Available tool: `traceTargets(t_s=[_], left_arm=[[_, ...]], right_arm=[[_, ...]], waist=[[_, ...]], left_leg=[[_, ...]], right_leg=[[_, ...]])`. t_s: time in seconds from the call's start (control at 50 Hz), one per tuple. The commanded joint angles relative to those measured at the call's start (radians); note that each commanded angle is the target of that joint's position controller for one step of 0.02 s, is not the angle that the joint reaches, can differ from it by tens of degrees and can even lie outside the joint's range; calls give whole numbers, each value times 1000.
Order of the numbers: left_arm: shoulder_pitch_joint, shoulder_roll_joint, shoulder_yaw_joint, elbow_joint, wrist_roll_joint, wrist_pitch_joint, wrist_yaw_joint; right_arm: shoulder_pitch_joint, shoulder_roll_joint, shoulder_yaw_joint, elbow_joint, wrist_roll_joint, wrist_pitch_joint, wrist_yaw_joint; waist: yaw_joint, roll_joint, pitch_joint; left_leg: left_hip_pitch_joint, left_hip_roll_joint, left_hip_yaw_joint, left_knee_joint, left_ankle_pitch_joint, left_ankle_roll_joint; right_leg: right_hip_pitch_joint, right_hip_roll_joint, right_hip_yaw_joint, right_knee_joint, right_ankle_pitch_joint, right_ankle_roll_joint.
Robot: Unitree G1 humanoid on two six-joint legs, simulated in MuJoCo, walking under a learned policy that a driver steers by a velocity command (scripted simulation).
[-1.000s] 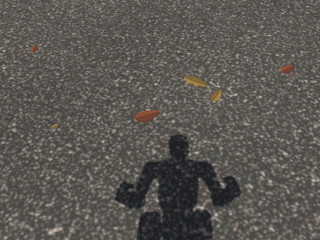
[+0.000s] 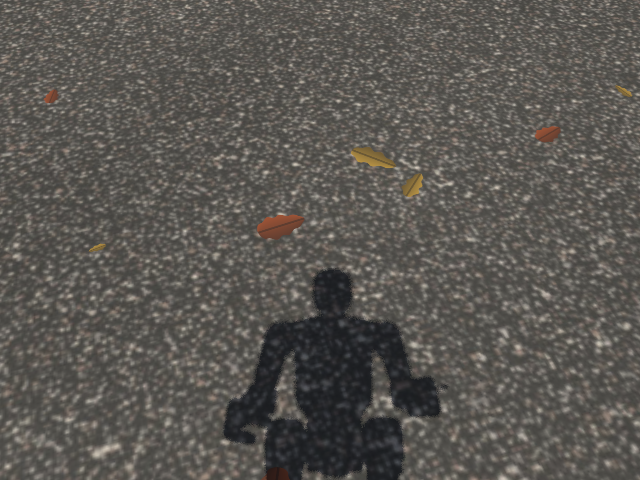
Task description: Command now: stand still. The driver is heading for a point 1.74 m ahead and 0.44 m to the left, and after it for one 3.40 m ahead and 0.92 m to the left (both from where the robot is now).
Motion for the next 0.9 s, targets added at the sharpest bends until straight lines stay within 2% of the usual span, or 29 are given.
traceTargets(t_s=[0.02, 0.32, 0.34, 0.36, 0.38, 0.4, 0.42, 0.44, 0.46, 0.5, 0.52, 0.54, 0.56, 0.58, 0.6, 0.62, 0.66, 0.68, 0.7, 0.72, 0.74, 0.76, 0.78, 0.8, 0.82, 0.84, 0.86, 0.88, 0.9], left_arm=[[27, 90, 25, -39, 1, -7, 3], [37, 58, 29, 64, 5, 10, 9], [51, 67, 34, 77, 8, 12, 12], [48, 101, 48, 80, 26, 13, 23], [36, 126, 65, 73, 51, 7, 37], [9, 115, 67, 63, 77, -5, 56], [-43, 67, 53, 43, 97, -21, 77], [-83, 23, 40, 12, 84, -41, 90], [-89, 29, 49, -5, 71, -55, 94], [-99, 19, 47, -11, 81, -58, 80], [-115, 5, 43, -17, 88, -57, 69], [-130, -12, 39, -30, 87, -58, 57], [-64, -28, 36, -20, 83, -65, 46], [-26, -9, 42, -17, 81, -65, 39], [-14, 4, 45, -23, 81, -68, 34], [65, 14, 52, -7, 95, -80, 26], [365, 59, 80, 88, 94, -101, 18], [543, 81, 86, 147, 109, -117, 27], [558, 167, 73, 122, 116, -126, 49], [530, 147, 56, 92, 121, -148, 33], [347, 116, 45, 91, 94, -160, 25], [254, 53, 28, 83, 59, -146, 26], [171, 9, 8, 70, 73, -132, 39], [85, -73, -27, 36, 97, -129, 53], [43, -125, -50, 34, 104, -131, 78], [104, -72, -41, 36, 80, -142, 107], [153, -31, -37, 69, 88, -147, 114], [157, 120, 27, 125, -92, -135, 142], [205, 145, 27, 143, -99, -129, 150]], right_arm=[[2, -96, -32, -47, 2, -12, -1], [58, -79, -46, 49, 3, 2, 2], [86, -90, -53, 62, 2, 4, -1], [137, -145, -79, 75, -14, 6, -14], [189, -193, -102, 90, -38, 0, -34], [235, -199, -109, 94, -61, -19, -70], [258, -108, -76, 87, -77, -45, -107], [224, -22, -38, 66, -84, -74, -132], [199, -18, -27, 60, -59, -94, -140], [174, -57, -30, 67, -34, -96, -145], [173, -64, -27, 67, -31, -88, -142], [197, -76, -24, 79, -37, -78, -134], [209, -84, -23, 92, -76, -71, -128], [202, -78, -22, 86, -85, -70, -127], [180, -97, -25, 78, -75, -74, -124], [136, -122, -26, 59, -80, -76, -125], [51, -170, -39, 42, -91, -75, -102], [27, -144, -40, 29, -102, -74, -78], [111, 50, 2, 3, -112, -87, -42], [24, 54, 0, -78, -59, -117, -30], [-48, 1, -10, -102, -40, -115, -33], [-27, -75, -31, -61, -58, -102, -57], [50, -51, -15, -42, -88, -86, -65], [60, 1, 17, -22, -123, -77, -64], [52, 12, 24, -6, -135, -74, -60], [65, -5, 16, -3, -103, -72, -56], [53, 6, 26, -4, -80, -65, -52], [-44, -66, -10, -34, 86, -56, -59], [-80, -60, 3, -50, 99, -49, -59]], waist=[[-3, 10, -72], [-2, 7, -47], [-8, 11, -41], [-32, 34, -11], [-59, 93, 34], [-93, 153, 91], [-114, 157, 122], [-103, 95, 82], [-83, 54, 34], [-70, 35, 49], [-73, 63, 59], [-74, 90, 77], [-37, 108, 81], [-25, 84, 62], [-16, 90, 63], [16, 88, 47], [168, -20, 12], [242, -115, -28], [163, -244, -202], [170, -151, -40], [105, -120, 150], [70, -23, 132], [6, 31, 89], [-17, 26, 97], [-21, -23, 76], [8, -54, -9], [20, -60, -3], [-9, -29, 67], [11, -14, 56]], left_leg=[[12, 35, -31, -88, 223, -13], [38, 22, -39, -150, 263, -25], [36, 28, -50, -177, 142, -11], [34, 50, -79, -219, -101, 41], [34, 135, -173, -282, -340, 133], [57, 283, -314, -348, -443, 234], [113, 422, -442, -390, -372, 309], [179, 442, -473, -381, -260, 325], [239, 391, -392, -375, -221, 311], [220, 266, -233, -396, -190, 246], [147, 224, -170, -398, -158, 226], [74, 212, -135, -394, -126, 215], [9, 223, -122, -355, -48, 193], [20, 229, -129, -330, -52, 196], [11, 235, -131, -299, -68, 201], [-84, 194, -87, -208, -46, 197], [-306, 95, 0, 181, 69, 209], [-423, -2, 38, 534, -11, 188], [-502, -125, -76, 922, -362, 141], [-738, -188, -275, 947, -334, 150], [-884, -54, -299, 927, -205, 149], [-854, 12, -229, 945, -130, 130], [-800, 81, -253, 849, 1, 121], [-658, 120, -243, 655, 200, 117], [-541, 129, -209, 506, 411, 96], [-379, 79, -98, 383, 638, 71], [-272, 72, -63, 299, 815, 49], [-201, -10, -46, 207, 771, 21], [-191, -13, -49, 173, 743, 3]], right_leg=[[47, -34, 4, -74, 81, 10], [78, -37, -17, -114, 95, 21], [76, -32, -25, -109, 27, 17], [31, -9, -49, -61, -112, 0], [-50, 9, -81, 40, -251, -10], [-187, -22, -61, 232, -265, -17], [-354, -100, 31, 417, -283, -35], [-447, -109, 105, 577, -301, -44], [-470, -75, 74, 609, -331, -37], [-390, -80, -24, 473, -250, -28], [-288, -69, -84, 423, -237, -25], [-201, -61, -111, 385, -233, -29], [-127, -88, -52, 444, -106, -51], [-122, -81, -48, 412, -95, -59], [-96, -77, -56, 373, -114, -68], [42, -52, -106, 426, -70, -75], [380, 37, -236, 279, -30, -59], [511, 21, -196, 181, -75, -78], [608, -270, 285, 69, 251, -306], [491, -413, 564, -62, 219, -426], [289, -483, 597, -98, -178, -418], [218, -418, 526, -68, -326, -385], [126, -398, 437, -29, -330, -347], [-16, -310, 293, -14, -242, -285], [-123, -228, 184, 31, -189, -225], [-187, -123, 43, 72, -193, -204], [-292, -87, -5, 131, -238, -178], [-365, -113, 49, 132, -133, -180], [-341, -138, 61, 179, -126, -180]])
Next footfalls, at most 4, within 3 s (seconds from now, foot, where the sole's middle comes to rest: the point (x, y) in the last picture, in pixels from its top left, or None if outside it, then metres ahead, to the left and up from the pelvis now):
0.68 right None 0.10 -0.15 -0.78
1.06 left None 0.45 0.04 -0.95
1.46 right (400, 418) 0.67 -0.17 -0.95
2.00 left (259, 363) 0.81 0.18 -0.95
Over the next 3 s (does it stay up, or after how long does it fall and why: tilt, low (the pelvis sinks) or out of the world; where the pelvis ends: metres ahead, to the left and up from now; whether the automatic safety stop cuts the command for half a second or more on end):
stays up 1.18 0.33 -0.17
